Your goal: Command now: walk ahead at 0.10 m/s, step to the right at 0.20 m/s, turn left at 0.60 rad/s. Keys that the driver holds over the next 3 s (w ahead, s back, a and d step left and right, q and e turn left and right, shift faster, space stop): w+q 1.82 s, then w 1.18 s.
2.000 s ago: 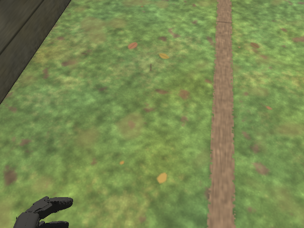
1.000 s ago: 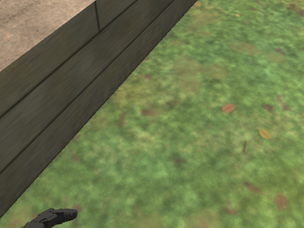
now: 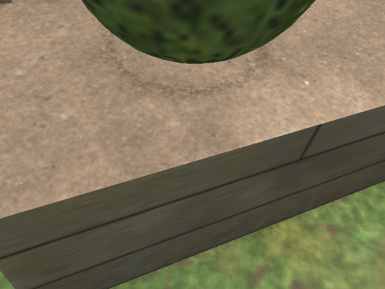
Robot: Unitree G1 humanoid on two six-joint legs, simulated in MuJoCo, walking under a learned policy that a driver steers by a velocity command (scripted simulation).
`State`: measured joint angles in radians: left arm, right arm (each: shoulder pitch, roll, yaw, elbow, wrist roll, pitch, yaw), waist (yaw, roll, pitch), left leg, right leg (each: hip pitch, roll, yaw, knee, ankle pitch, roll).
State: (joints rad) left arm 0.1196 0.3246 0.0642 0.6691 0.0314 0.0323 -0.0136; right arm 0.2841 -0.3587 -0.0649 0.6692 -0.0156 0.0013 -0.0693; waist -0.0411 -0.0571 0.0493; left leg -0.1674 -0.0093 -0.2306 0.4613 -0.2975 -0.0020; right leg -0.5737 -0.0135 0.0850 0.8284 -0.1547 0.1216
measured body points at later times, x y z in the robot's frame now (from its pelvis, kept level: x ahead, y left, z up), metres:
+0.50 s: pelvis +0.03 -0.07 +0.00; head +0.06 -0.06 +0.45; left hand +0.10 +0.25 -0.09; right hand +0.30 -0.27 -0.08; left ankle -0.01 +0.07 -0.69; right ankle +0.11 -0.18 -0.75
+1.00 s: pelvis +0.00 -0.03 -0.01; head +0.02 +0.02 +0.44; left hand -0.02 +0.30 -0.11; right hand +0.31 -0.16 -0.07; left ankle -0.03 +0.06 -0.75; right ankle +0.09 -0.15 -0.71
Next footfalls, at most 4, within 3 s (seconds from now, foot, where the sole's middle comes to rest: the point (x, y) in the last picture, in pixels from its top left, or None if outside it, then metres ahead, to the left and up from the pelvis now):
0.10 right None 0.15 -0.17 -0.78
0.60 left None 0.00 0.08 -0.78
1.10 right None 0.11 -0.11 -0.78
1.48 left None -0.09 0.09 -0.78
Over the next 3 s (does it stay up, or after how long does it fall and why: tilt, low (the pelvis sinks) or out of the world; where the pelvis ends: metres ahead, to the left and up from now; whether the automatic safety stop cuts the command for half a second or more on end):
stays up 0.05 0.05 -0.01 its command is cut before an obstacle from the start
